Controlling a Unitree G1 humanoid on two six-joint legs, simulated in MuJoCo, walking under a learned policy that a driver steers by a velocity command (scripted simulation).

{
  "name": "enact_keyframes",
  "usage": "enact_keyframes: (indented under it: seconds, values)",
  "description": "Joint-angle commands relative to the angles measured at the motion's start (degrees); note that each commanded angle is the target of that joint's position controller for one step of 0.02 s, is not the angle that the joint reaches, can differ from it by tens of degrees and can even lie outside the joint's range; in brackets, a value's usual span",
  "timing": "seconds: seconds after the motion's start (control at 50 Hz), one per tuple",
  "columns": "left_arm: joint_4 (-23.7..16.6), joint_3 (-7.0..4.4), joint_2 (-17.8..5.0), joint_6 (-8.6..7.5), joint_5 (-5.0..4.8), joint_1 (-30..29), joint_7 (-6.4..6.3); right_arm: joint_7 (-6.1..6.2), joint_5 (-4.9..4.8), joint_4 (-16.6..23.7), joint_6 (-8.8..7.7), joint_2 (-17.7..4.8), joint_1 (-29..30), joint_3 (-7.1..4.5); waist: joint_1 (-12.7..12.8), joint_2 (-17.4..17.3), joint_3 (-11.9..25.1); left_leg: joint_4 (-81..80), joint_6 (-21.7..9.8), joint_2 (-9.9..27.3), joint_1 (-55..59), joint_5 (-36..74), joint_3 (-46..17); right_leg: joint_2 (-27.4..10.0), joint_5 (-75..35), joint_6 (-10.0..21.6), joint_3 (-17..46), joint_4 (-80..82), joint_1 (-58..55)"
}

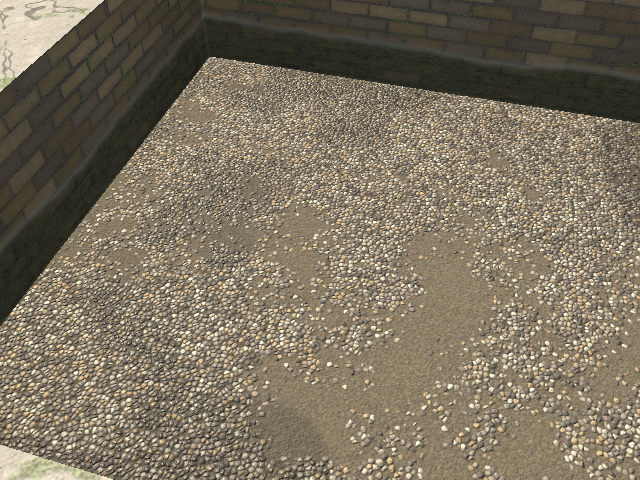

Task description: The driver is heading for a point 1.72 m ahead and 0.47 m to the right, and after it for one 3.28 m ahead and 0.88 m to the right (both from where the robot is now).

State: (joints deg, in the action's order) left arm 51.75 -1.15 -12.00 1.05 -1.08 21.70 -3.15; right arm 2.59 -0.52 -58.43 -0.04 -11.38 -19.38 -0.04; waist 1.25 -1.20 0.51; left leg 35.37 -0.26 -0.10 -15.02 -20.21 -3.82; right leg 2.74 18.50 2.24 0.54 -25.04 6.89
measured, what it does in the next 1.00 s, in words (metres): walks ahead: right foot, then left foot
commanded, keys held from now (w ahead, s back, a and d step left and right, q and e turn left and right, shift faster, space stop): w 0.34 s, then no key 0.64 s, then w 0.02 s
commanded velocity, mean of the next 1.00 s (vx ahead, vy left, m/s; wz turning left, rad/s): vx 0.23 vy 0.00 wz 0.00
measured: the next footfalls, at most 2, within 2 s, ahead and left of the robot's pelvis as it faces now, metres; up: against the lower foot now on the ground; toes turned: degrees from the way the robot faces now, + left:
right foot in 0.46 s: +0.20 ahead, -0.12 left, +0.00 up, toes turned +4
left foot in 0.66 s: +0.16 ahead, +0.13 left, +0.00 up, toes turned -6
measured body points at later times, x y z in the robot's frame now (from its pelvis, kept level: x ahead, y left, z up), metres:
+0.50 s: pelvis +0.11 +0.00 -0.01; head +0.12 -0.01 +0.44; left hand +0.23 +0.23 -0.13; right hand +0.06 -0.23 -0.17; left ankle +0.02 +0.13 -0.73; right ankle +0.16 -0.12 -0.74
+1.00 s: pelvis +0.17 +0.01 +0.01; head +0.18 +0.01 +0.46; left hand +0.19 +0.26 -0.13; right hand +0.18 -0.23 -0.14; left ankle +0.12 +0.13 -0.74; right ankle +0.16 -0.12 -0.74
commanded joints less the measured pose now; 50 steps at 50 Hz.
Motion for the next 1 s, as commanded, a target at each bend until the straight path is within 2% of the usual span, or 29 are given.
enact_keyframes:
  seconds: [0.02,0.08,0.1,0.12,0.14,0.16,0.18,0.2,0.24,0.3,0.36,0.4,0.44,0.46,0.48,0.5,0.52,0.56,0.62,0.64,0.66,0.68,0.7,0.74,0.78,0.82,0.84,0.86,1.0]
  values:
    - [-3.3,-2.18,-9.9,-0.32,0.51,0.2,-0.66,-1.35,0.16,5.2,-3.39,-3.7,3.4,-0.05,0.0,7.7,-9.1,1.3,-1.1,2.7,-12.1,-2.2,0.8,-17.9,0.2,9.8,20.0,11.5,1.7]
    - [-4.8,-1.17,-7.2,0.14,-0.25,-4.0,-0.18,-1.37,0.25,0.3,-3.19,-5.7,-10.2,-1.14,-5.5,3.1,-3.1,-9.3,-1.4,1.8,11.6,11.9,-1.1,-8.3,-6.7,4.6,8.8,1.1,12.5]
    - [-6.5,0.02,-2.9,-0.47,0.12,-4.1,0.05,-1.28,-0.41,-0.8,-2.39,-10.5,-13.8,-2.55,-5.7,-9.9,-2.1,-12.6,-4.7,8.4,16.3,13.7,-11.8,0.0,0.4,1.0,-0.3,-12.6,19.5]
    - [-7.5,-0.07,-3.2,-1.31,0.05,-4.2,-0.12,-1.48,-0.03,-0.7,-1.96,-12.0,-16.6,-2.98,-7.7,-14.2,-1.3,-18.0,-10.5,16.6,19.7,15.2,-26.0,1.7,11.1,-0.7,1.0,-27.6,27.1]
    - [-7.4,-0.78,-4.9,-2.45,-1.27,-3.4,0.03,-1.41,1.15,0.5,-2.24,-10.0,-14.3,-2.43,-6.3,-9.0,-3.8,-18.1,-13.9,19.9,17.5,21.4,-27.7,1.6,12.7,-0.3,7.2,-39.4,31.5]
    - [-6.4,-0.94,-5.0,-2.95,-1.65,-1.3,0.22,-1.45,1.62,1.9,-2.65,-9.5,-11.1,-2.37,-4.5,-6.0,-4.2,-16.4,-14.5,19.4,15.9,28.1,-22.9,0.7,11.1,0.2,9.5,-46.9,32.4]
    - [-5.7,-1.47,-6.5,-3.01,-0.92,0.8,0.18,-1.89,0.67,2.8,-2.88,-9.6,-8.7,-2.49,-3.5,-4.8,-2.8,-14.3,-14.0,17.8,17.0,36.0,-18.5,-0.4,8.7,-0.1,9.2,-50.5,33.4]
    - [-5.5,-1.94,-6.9,-2.79,-0.49,1.5,0.17,-2.02,0.22,3.0,-2.69,-7.3,-7.4,-1.81,-2.5,-4.0,-1.8,-13.3,-12.8,16.1,16.3,40.9,-13.8,-1.6,5.5,-0.2,9.7,-50.1,32.5]
    - [-6.6,-2.07,-6.1,-1.53,-0.31,0.0,0.54,-1.86,0.17,3.3,-2.15,-3.8,-5.5,-0.51,-1.3,-5.8,-1.9,-14.6,-10.3,12.3,12.6,39.3,-8.2,-3.7,0.5,-1.4,6.3,-44.0,28.1]
    - [-10.2,-0.28,-2.0,-0.58,0.06,-7.3,0.85,-1.14,0.58,2.7,-1.61,-5.8,-6.9,-0.66,-2.5,-5.0,-5.3,-15.7,-9.7,10.1,8.6,34.7,-5.6,-5.2,-2.9,-2.3,1.8,-27.1,24.3]
    - [-11.6,0.51,-2.1,-0.65,0.37,-9.6,1.05,-1.19,0.49,2.8,-1.16,-10.5,-6.7,-1.93,-3.5,-6.3,-5.8,-15.5,-10.7,10.9,3.9,30.5,-6.9,-4.0,1.4,-2.1,-1.5,-19.0,17.5]
    - [-10.7,0.21,-2.9,-0.15,0.21,-6.1,1.59,-1.31,0.11,1.6,-0.09,-8.7,-6.2,-1.29,-1.5,-6.2,-4.7,-14.6,-10.2,11.0,2.7,34.8,-7.9,-3.7,-3.4,-0.5,-1.3,-16.1,12.4]
    - [-7.7,-0.29,-3.5,0.51,2.34,0.4,1.19,-1.11,0.01,3.4,0.08,-7.6,0.3,-0.46,3.1,-5.4,-4.0,-10.2,-6.9,7.9,-1.1,38.9,-4.9,-2.7,-16.9,1.1,-1.1,-4.2,1.4]
    - [-6.5,-1.18,-6.7,0.71,3.04,4.8,0.88,-1.05,0.32,3.2,-0.08,-7.2,-1.0,-0.25,4.1,-1.6,-0.3,-4.3,-3.6,3.7,-1.7,34.2,-2.5,-5.9,-35.8,2.5,3.0,-2.5,-6.2]
    - [-6.3,-1.03,-7.9,1.28,3.24,7.4,0.97,-0.77,0.76,2.4,-0.09,-4.2,-7.8,0.67,1.8,7.1,6.2,5.2,-0.2,-1.7,-3.7,18.3,-0.4,-12.3,-42.4,7.7,11.2,-3.8,-12.8]
    - [-6.9,0.44,-4.6,1.97,3.94,4.4,0.76,-0.50,1.24,1.9,0.47,-2.0,-10.7,1.46,1.0,17.1,8.1,10.7,2.3,-2.5,-2.1,-4.3,-1.2,-18.1,-37.6,13.1,19.1,2.9,-8.3]
    - [-7.2,1.36,-2.3,1.83,3.27,-0.1,0.83,-0.16,-0.10,2.9,1.11,-3.7,-8.9,0.94,-0.3,18.6,3.4,14.9,3.9,-1.9,-4.9,-12.7,-2.3,-18.6,-26.4,13.7,22.0,6.7,-3.0]
    - [-8.3,1.56,-2.9,0.71,2.44,-5.2,1.27,0.54,-0.33,3.0,1.92,-5.1,-6.1,0.31,-1.6,11.9,-1.5,18.0,5.2,0.0,-6.0,-13.6,-2.9,-16.6,-18.4,11.1,18.8,9.0,3.8]
    - [-8.0,1.50,-3.5,0.53,1.54,-9.6,1.00,0.39,0.69,3.2,2.22,-2.4,-5.1,1.54,-3.8,6.6,-3.8,-6.6,3.7,3.0,1.8,-5.5,-1.8,-11.2,-9.9,5.5,11.7,10.2,8.0]
    - [-7.4,1.42,-4.8,0.58,2.00,-9.1,1.20,0.29,2.02,2.9,2.19,-2.6,-4.5,1.89,-4.0,3.6,-4.9,-15.4,2.8,2.4,6.4,7.9,-1.6,-9.8,-9.8,4.4,10.3,10.1,9.5]
    - [-5.6,0.84,-6.3,0.66,1.66,-6.1,1.21,0.11,3.14,3.5,2.61,-4.7,-4.1,1.79,-3.3,1.4,-4.0,-17.2,2.4,2.2,8.6,13.6,-1.9,-8.1,-8.1,3.1,9.2,10.4,8.2]
    - [-4.3,0.75,-6.6,0.90,1.33,-5.0,1.01,-0.12,3.10,4.5,3.05,-5.6,-4.8,2.02,-3.0,0.6,-4.3,-18.0,1.9,1.8,6.7,9.9,-0.9,-6.3,-4.3,3.0,8.2,11.4,6.2]
    - [-5.0,1.37,-3.3,1.25,1.40,-5.0,0.90,-0.21,1.76,3.2,2.81,-7.9,-4.7,1.48,-1.3,-6.0,-7.4,-18.2,0.8,1.1,-1.1,2.8,-1.5,-3.5,-3.3,2.1,4.8,12.1,2.6]
    - [-3.6,1.45,-3.8,1.49,2.20,-3.3,0.78,-0.41,1.16,3.7,2.44,-6.0,-1.9,2.00,-0.9,-3.9,-7.4,-20.4,0.3,1.4,-0.3,6.1,-1.9,-3.8,-9.7,1.3,4.4,10.3,-1.5]
    - [-2.6,1.75,-3.6,1.78,2.12,-2.0,0.71,-0.43,1.03,4.4,2.29,-7.1,-1.1,1.44,-0.8,-1.6,-5.0,-21.2,0.6,1.4,2.6,11.5,-2.0,-4.2,-16.1,1.1,4.4,9.3,-3.4]
    - [-1.9,1.87,-4.0,1.71,1.87,-1.4,0.84,-0.43,0.96,4.4,2.48,-6.6,-1.9,1.46,-0.9,-0.3,-3.0,-21.1,0.6,1.4,4.9,14.4,-1.9,-4.5,-18.8,1.1,4.4,9.3,-4.4]
    - [-1.5,1.72,-5.1,1.68,1.06,-1.3,0.32,-0.11,0.60,4.5,2.95,-5.8,-1.9,1.67,-1.6,2.2,-3.3,-21.8,0.6,1.4,4.3,17.1,-1.9,-3.8,-22.3,1.1,4.2,9.0,-5.7]
    - [-1.8,2.18,-3.9,1.79,1.56,-1.2,0.28,-0.13,0.82,4.9,3.30,-5.3,-2.7,1.91,-1.6,1.5,-1.6,-22.3,0.4,1.5,5.8,19.3,-1.9,-4.1,-24.1,1.2,4.2,9.1,-6.6]
    - [-0.7,2.38,-5.6,1.95,1.73,0.4,-0.15,-0.11,1.22,5.1,3.55,-6.2,-4.2,1.75,-1.3,0.7,-0.5,-23.8,0.2,1.1,7.4,21.6,-1.4,-4.1,-22.1,0.8,3.7,9.2,-8.1]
